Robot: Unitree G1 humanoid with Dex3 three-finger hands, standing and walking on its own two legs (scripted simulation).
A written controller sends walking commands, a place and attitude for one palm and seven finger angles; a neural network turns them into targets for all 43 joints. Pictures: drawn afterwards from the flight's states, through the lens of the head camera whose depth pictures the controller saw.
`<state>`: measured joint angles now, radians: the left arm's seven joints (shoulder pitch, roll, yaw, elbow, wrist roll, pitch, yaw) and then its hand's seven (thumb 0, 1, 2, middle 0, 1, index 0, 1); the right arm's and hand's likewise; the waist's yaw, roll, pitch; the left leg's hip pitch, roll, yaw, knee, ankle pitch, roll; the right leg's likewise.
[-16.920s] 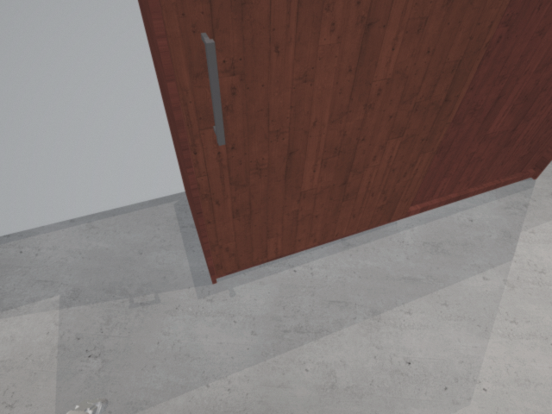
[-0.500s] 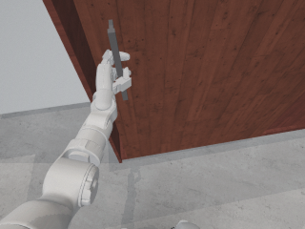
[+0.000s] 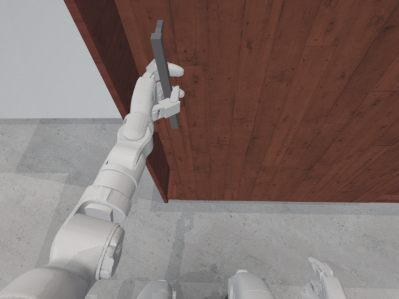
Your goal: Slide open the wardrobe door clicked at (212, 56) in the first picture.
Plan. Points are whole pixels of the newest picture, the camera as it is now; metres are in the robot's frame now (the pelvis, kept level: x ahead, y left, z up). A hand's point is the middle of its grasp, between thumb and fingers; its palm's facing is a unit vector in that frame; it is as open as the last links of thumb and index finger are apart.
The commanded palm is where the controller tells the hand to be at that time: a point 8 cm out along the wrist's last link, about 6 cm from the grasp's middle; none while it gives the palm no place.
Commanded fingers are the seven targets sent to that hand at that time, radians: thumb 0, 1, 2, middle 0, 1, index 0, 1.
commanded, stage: step sideways, sliding the door along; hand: left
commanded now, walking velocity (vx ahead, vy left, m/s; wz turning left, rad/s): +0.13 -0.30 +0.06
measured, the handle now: (168, 83) +0.51 +0.11 +0.10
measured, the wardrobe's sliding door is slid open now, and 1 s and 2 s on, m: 0.07 0.35 0.62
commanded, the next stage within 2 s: stop walking and hold the door there in 1.76 s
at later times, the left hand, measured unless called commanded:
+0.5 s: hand (223, 101) +0.46 -0.01 +0.10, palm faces +0.23 -0.95 -0.23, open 6.3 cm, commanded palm +0.44 -0.04 +0.11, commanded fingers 0.00 0.90 0.90 -0.45 -1.40 -0.45 -1.40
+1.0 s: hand (328, 101) +0.47 -0.21 +0.10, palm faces +0.23 -0.95 -0.21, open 6.2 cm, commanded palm +0.45 -0.24 +0.11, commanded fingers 0.00 0.90 0.90 -0.45 -1.40 -0.45 -1.40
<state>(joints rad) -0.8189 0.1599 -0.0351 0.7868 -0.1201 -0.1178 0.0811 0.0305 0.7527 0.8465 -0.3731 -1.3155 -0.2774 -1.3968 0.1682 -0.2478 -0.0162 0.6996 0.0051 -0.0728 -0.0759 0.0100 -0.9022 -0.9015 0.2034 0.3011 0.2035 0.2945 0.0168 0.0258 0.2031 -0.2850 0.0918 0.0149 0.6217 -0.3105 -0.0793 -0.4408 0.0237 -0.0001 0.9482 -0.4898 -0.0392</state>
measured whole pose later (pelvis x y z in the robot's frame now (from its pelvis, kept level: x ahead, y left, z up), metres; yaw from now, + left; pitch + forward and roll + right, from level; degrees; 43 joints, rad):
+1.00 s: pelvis +0.11 -0.39 -0.01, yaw +10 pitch -2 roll +1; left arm -0.47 0.12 -0.08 0.31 -0.05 -0.14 0.14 0.00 0.78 0.86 -0.43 -1.39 -0.17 -1.40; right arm 0.10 -0.19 0.01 0.57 0.05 -0.05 -0.04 0.01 -0.90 -0.90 0.21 0.30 0.21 0.29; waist 0.09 0.13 0.24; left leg -0.27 0.28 0.03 0.86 -0.47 -0.05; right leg -0.39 -0.02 -0.06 0.74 -0.32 -0.04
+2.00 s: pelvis +0.11 -0.77 +0.00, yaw +2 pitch -1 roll +0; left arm -0.44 0.37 0.30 0.48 -0.08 -0.16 0.11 -0.04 0.73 0.87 -0.38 -1.28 -0.20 -1.37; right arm 0.10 -0.23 -0.01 0.63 0.04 -0.06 -0.03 0.01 -0.90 -0.90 0.21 0.30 0.21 0.30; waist 0.06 0.07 0.21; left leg -0.30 0.26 0.04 0.92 -0.50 -0.03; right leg -0.38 -0.02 -0.03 0.70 -0.30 0.00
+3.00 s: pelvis +0.04 -0.74 +0.01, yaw -9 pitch +0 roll -2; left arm -0.57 0.54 0.41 0.93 0.00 -0.12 0.10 -0.04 0.71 0.83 -0.29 -1.27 -0.38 -1.39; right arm 0.27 -0.30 0.02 0.73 0.03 -0.06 -0.11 0.01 -0.90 -0.90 0.21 0.30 0.21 0.30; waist -0.05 0.03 0.07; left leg -0.33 0.08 0.06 0.65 -0.36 0.00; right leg -0.26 0.00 -0.11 0.54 -0.28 -0.02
